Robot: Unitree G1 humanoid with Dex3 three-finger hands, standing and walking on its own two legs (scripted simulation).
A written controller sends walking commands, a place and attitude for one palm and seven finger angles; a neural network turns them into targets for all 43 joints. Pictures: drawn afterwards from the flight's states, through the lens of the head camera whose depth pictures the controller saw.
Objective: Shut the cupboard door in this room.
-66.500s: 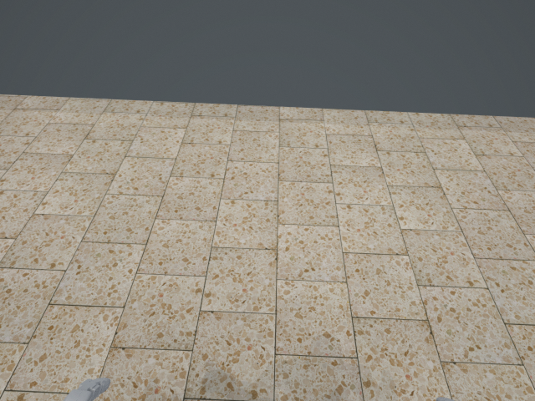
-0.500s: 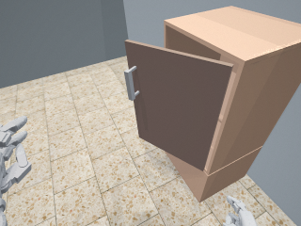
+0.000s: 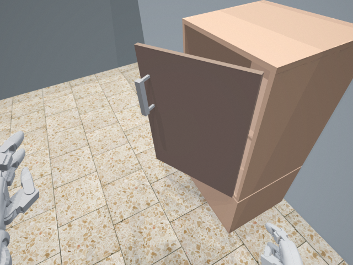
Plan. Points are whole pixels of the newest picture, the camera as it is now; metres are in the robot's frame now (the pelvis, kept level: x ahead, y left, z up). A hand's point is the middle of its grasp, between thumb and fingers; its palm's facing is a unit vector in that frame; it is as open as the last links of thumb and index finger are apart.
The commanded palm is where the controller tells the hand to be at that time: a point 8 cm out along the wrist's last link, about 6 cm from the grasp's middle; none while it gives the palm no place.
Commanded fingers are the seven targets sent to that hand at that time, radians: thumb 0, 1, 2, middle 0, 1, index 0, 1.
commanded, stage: step back with the hand held close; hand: left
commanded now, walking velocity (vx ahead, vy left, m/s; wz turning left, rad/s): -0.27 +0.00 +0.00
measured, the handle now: (146, 95) +0.66 +0.18 +0.04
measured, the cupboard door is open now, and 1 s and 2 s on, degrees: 29 29 29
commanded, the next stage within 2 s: stop stepping back and stand still in 1.12 s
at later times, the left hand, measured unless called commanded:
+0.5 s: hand out of the picture +0.15 +0.31 +0.16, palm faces +0.39 -0.79 -0.48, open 7.4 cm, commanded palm +0.09 +0.34 +0.17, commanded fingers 0.00 0.90 0.90 -0.20 -0.30 -0.20 -0.30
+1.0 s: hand out of the picture +0.01 +0.34 +0.17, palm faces +0.57 -0.72 -0.40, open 7.4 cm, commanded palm -0.07 +0.36 +0.17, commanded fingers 0.00 0.90 0.90 -0.20 -0.30 -0.20 -0.30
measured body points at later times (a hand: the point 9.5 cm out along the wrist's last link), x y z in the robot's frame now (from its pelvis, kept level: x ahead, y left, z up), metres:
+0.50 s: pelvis -0.06 +0.04 -0.01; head -0.06 +0.05 +0.44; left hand +0.12 +0.35 +0.18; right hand +0.12 -0.20 -0.08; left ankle +0.01 +0.11 -0.74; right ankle -0.04 -0.10 -0.74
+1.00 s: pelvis -0.17 +0.05 -0.03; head -0.17 +0.07 +0.42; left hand -0.03 +0.37 +0.19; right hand +0.03 -0.18 -0.10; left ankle -0.04 +0.13 -0.74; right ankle -0.09 -0.09 -0.72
